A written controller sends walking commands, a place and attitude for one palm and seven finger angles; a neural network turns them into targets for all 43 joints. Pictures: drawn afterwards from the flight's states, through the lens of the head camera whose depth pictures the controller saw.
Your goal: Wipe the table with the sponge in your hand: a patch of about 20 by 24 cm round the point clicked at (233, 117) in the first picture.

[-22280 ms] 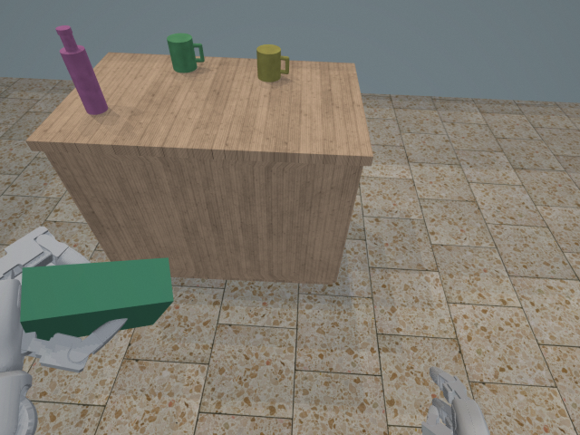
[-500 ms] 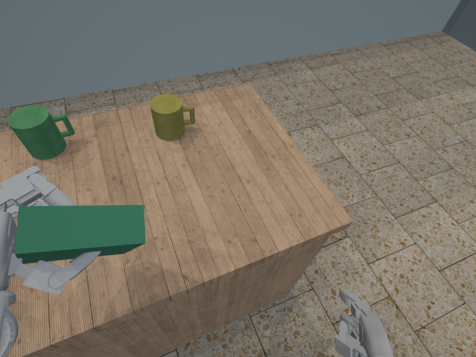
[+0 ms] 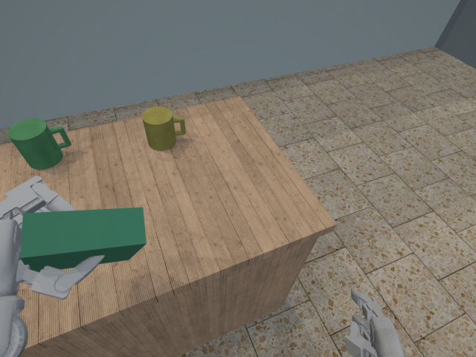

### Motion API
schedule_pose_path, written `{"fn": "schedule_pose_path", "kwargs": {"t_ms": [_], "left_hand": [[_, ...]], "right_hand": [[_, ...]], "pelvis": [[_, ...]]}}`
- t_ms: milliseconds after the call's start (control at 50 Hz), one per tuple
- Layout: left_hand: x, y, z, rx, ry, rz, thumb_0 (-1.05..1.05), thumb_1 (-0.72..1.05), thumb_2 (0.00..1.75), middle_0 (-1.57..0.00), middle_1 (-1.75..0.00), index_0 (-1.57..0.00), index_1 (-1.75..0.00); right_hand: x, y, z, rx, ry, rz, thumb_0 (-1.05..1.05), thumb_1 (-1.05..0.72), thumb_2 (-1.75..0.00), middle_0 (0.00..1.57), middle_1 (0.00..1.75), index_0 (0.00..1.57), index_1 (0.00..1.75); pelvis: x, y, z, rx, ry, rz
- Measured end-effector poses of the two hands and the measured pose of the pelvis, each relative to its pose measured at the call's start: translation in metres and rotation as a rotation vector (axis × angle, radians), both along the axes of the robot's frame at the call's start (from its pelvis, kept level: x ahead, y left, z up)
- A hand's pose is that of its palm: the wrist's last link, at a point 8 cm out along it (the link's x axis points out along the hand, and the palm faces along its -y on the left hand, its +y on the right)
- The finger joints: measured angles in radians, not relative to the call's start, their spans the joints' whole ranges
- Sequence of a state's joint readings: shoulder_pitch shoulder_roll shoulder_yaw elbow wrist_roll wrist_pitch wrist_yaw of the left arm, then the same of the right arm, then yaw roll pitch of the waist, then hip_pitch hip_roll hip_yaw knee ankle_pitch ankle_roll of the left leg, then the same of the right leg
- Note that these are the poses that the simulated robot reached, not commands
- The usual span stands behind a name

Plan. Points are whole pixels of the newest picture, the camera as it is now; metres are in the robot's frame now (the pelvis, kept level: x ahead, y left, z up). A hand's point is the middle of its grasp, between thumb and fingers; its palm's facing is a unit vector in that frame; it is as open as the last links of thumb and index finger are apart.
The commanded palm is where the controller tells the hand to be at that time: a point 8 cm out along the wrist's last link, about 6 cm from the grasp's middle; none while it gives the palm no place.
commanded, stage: come to a stop and stand still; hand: left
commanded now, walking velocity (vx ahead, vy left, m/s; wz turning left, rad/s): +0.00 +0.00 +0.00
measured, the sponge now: (103, 239) +0.23 +0.20 +0.13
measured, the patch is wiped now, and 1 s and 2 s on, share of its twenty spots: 0.00 0.00 0.00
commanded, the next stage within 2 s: look again from close up in 0.16 s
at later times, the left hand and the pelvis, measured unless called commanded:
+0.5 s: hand (66, 231) +0.23 +0.24 +0.16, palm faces +0.34 -0.86 -0.39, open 8.9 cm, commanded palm +0.17 +0.28 +0.17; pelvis +0.01 +0.00 +0.00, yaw +0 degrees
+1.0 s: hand (81, 226) +0.23 +0.22 +0.16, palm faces +0.33 -0.87 -0.38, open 8.9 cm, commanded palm +0.17 +0.26 +0.17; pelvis +0.01 -0.02 +0.00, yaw +0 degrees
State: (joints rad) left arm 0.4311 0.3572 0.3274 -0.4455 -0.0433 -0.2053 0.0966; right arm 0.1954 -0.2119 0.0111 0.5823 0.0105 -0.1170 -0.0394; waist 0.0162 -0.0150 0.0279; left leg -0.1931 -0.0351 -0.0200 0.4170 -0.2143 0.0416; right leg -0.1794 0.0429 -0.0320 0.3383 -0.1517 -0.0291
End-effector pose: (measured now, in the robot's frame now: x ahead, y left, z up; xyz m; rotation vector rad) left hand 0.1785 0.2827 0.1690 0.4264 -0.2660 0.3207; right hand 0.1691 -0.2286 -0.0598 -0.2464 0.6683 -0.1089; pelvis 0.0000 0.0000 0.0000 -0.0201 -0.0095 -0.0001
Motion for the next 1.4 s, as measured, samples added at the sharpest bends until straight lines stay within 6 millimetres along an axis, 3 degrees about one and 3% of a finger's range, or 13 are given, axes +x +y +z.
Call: {"fn": "schedule_pose_path", "kwargs": {"t_ms": [320,760,920,1080,1400], "left_hand": [[0.001,-0.003,-0.004,0.007,0.047,0.008,-0.01,-0.42,1.09,-0.86,-1.45,-0.86,-1.44],[0.014,0.006,-0.002,0.001,0.035,0.008,-0.01,-0.42,1.09,-0.85,-1.45,-0.86,-1.44],[0.018,-0.006,0.004,0.007,0.002,-0.014,-0.01,-0.42,1.09,-0.85,-1.45,-0.86,-1.44],[0.015,-0.029,0.003,0.019,0.037,-0.029,-0.01,-0.42,1.09,-0.85,-1.45,-0.86,-1.44],[0.017,-0.078,0.000,-0.004,0.051,-0.015,-0.01,-0.42,1.09,-0.86,-1.45,-0.86,-1.44]], "right_hand": [[-0.014,-0.004,-0.011,0.012,0.056,-0.017,0.02,-0.91,-0.90,0.20,0.30,0.20,0.30],[0.013,0.008,-0.003,0.011,0.024,0.000,0.02,-0.91,-0.90,0.20,0.30,0.20,0.30],[0.013,0.005,-0.003,0.030,0.033,0.008,0.02,-0.91,-0.90,0.20,0.30,0.20,0.30],[0.004,-0.017,-0.009,0.051,0.046,-0.013,0.02,-0.91,-0.90,0.20,0.30,0.20,0.30],[-0.011,-0.087,-0.022,0.031,0.073,-0.095,0.02,-0.91,-0.90,0.20,0.30,0.20,0.30]], "pelvis": [[0.000,-0.003,0.001,0.001,0.010,-0.004],[0.013,0.002,0.001,0.008,0.015,-0.003],[0.010,-0.008,0.000,0.013,0.017,-0.005],[0.006,-0.027,-0.001,0.013,0.020,-0.009],[0.011,-0.071,-0.008,0.013,0.034,-0.014]]}}
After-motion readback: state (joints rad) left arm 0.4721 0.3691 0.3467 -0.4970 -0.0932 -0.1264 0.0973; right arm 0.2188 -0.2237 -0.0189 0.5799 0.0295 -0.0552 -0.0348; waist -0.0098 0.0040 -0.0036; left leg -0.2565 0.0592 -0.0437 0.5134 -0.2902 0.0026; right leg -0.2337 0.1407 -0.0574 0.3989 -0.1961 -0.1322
